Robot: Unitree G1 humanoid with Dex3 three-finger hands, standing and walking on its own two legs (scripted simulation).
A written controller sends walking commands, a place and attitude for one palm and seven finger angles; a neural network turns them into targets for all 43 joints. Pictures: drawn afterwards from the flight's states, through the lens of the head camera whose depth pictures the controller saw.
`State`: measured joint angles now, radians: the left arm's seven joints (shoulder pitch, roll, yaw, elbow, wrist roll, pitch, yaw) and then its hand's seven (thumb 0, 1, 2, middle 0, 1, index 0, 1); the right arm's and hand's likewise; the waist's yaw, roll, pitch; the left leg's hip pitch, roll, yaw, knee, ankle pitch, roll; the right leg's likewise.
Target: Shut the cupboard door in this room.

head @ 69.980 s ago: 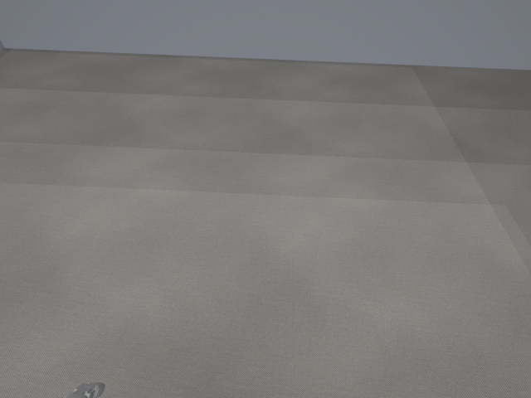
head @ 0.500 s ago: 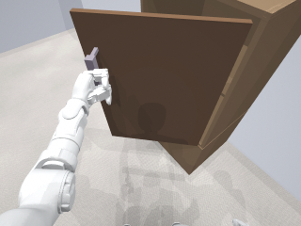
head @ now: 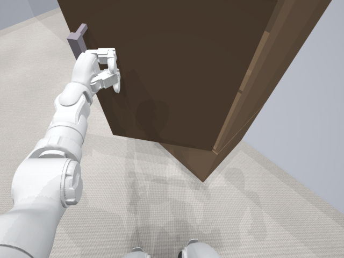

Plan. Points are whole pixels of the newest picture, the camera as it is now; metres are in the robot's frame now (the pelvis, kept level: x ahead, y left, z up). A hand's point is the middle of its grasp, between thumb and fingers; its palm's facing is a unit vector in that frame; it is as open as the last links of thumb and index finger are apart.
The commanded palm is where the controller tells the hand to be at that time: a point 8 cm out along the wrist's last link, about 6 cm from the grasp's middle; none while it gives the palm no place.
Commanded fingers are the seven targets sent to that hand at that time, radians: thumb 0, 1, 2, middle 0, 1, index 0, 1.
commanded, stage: push the door shut along its arc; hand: left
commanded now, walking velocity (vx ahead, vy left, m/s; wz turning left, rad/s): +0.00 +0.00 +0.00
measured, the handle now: (89, 59) +0.57 +0.15 +0.11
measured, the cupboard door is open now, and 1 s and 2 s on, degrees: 34 21 20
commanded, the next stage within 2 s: pull the fist back off the door in 0.76 s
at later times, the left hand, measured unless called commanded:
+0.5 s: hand (130, 62) +0.54 +0.05 +0.13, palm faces -0.39 -0.92 -0.01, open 3.0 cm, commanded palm +0.55 +0.10 +0.12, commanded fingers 0.00 0.90 0.90 -1.30 -1.50 -1.30 -1.50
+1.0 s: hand (139, 47) +0.59 +0.02 +0.13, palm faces -0.08 -0.99 +0.11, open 3.1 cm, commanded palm +0.57 +0.07 +0.12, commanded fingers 0.00 0.90 0.90 -1.30 -1.50 -1.30 -1.50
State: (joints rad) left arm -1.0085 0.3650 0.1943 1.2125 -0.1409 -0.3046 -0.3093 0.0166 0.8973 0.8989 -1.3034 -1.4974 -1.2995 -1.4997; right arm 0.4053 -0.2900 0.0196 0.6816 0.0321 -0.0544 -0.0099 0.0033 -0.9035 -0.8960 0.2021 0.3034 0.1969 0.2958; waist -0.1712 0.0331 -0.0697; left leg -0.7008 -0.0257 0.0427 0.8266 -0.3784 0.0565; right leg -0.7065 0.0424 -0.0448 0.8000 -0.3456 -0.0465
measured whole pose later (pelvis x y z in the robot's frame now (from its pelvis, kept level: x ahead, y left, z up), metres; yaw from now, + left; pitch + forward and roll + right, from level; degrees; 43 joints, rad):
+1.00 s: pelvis +0.01 -0.01 -0.02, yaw +0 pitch +25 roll -2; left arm -1.38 0.36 0.31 1.38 -0.07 -0.19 0.01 0.02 0.89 0.92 -1.30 -1.50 -1.30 -1.50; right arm 0.46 -0.28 0.02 0.69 -0.05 -0.07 0.04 0.00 -0.90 -0.90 0.20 0.30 0.20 0.30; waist -0.25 0.06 -0.11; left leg -0.97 -0.01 0.01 0.97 -0.43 0.04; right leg -0.96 0.06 -0.08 0.92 -0.39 -0.06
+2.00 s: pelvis +0.01 -0.02 +0.01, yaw -1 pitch +12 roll +1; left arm -0.85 0.13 0.17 1.06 -0.06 -0.36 0.13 0.02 0.90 0.90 -1.30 -1.50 -1.30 -1.50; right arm 0.37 -0.24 0.01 0.66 0.00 -0.01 0.05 0.00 -0.90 -0.90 0.20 0.30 0.20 0.30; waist -0.12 0.04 -0.11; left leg -0.61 -0.02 0.05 0.76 -0.36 0.04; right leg -0.63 0.05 -0.03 0.77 -0.34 -0.07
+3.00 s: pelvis +0.03 +0.01 +0.04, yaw +1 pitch -4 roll -1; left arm 0.40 0.34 0.26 -0.33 -0.07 -0.03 0.09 0.02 0.89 0.90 -0.53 -0.64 -0.52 -0.65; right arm 0.22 -0.23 0.03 0.62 0.02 0.02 -0.05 0.01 -0.90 -0.90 0.20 0.30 0.20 0.30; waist 0.05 0.09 -0.01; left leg -0.08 -0.06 0.01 0.40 -0.25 0.07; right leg -0.08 0.03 -0.04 0.37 -0.23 -0.02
